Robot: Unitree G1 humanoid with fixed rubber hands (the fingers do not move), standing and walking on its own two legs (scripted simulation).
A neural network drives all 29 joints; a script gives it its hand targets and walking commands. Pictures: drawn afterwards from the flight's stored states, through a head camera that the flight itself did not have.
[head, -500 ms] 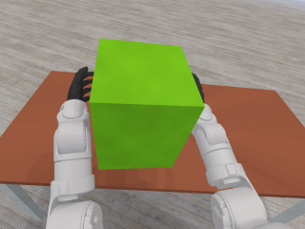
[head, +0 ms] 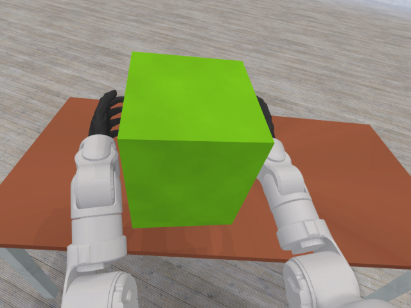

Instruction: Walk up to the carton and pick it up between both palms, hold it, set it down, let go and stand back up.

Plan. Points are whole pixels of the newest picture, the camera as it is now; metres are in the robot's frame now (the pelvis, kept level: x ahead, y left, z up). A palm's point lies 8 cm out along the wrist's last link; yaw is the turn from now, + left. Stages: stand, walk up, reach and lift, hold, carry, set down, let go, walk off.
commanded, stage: hold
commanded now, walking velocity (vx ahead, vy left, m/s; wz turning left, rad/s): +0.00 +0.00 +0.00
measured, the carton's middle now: (186, 146) +0.36 +0.01 +0.16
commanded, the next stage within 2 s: set down in 1.48 s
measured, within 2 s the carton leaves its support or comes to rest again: neither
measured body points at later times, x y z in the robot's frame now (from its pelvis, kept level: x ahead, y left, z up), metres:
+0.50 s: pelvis +0.00 +0.00 +0.00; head -0.04 +0.03 +0.45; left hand +0.37 +0.16 +0.19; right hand +0.38 -0.14 +0.18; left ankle +0.01 +0.11 -0.75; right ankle +0.03 -0.11 -0.75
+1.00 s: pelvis +0.00 +0.01 +0.00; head -0.03 +0.03 +0.45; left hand +0.37 +0.16 +0.19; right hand +0.38 -0.14 +0.18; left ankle +0.01 +0.11 -0.75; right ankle +0.03 -0.11 -0.75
